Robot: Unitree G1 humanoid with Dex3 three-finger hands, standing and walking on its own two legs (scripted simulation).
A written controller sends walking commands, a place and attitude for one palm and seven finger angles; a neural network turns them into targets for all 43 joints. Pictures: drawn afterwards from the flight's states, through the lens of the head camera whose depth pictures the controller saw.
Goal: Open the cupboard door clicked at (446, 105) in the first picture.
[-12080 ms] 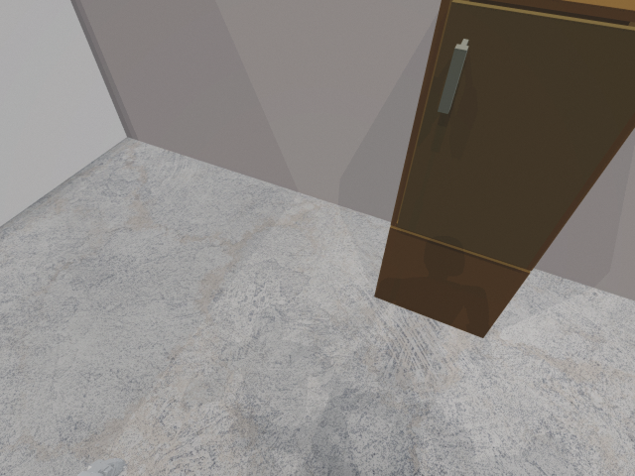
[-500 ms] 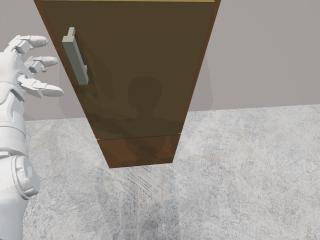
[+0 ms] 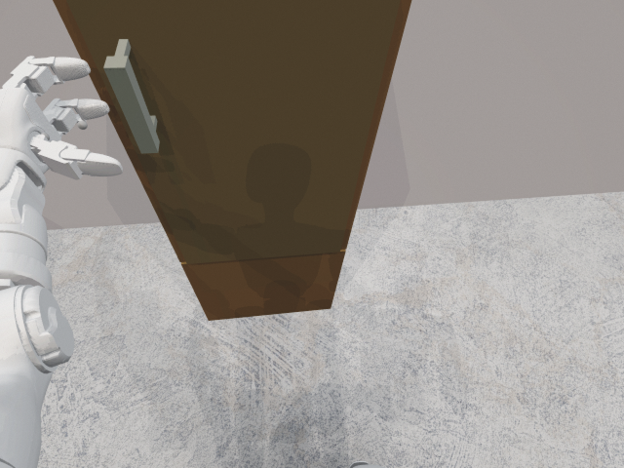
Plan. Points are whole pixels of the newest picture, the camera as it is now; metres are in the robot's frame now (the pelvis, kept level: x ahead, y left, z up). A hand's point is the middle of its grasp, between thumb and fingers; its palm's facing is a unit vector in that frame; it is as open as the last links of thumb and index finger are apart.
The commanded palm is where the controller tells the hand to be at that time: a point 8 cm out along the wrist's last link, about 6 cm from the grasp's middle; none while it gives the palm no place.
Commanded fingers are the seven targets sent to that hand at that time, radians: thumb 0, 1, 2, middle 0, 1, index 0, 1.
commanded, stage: slide the fingers in behind the handle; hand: left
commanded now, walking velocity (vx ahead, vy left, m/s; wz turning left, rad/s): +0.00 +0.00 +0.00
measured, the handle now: (137, 99) +0.54 +0.19 +0.15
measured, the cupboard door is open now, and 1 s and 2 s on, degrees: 0 0 0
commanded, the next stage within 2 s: close the thumb around the handle in 1.46 s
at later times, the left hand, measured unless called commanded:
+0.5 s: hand (109, 126) +0.48 +0.21 +0.16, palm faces +0.04 -1.00 +0.02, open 14.0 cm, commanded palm +0.46 +0.26 +0.15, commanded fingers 0.00 -0.50 0.30 -0.30 -1.20 -0.30 -1.20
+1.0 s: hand (148, 123) +0.50 +0.17 +0.15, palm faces +0.05 -1.00 +0.00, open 14.0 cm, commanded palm +0.47 +0.22 +0.15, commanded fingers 0.00 -0.50 0.30 -0.30 -1.20 -0.30 -1.20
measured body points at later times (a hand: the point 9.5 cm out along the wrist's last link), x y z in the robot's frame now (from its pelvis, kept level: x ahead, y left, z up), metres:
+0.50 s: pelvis +0.00 +0.00 +0.00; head +0.06 +0.01 +0.45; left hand +0.48 +0.26 +0.16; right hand +0.04 -0.26 -0.11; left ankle -0.01 +0.10 -0.72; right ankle +0.00 -0.11 -0.72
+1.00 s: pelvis +0.00 -0.01 +0.00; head +0.06 -0.01 +0.45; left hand +0.49 +0.22 +0.15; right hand +0.01 -0.27 -0.12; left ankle -0.01 +0.10 -0.72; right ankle +0.00 -0.11 -0.72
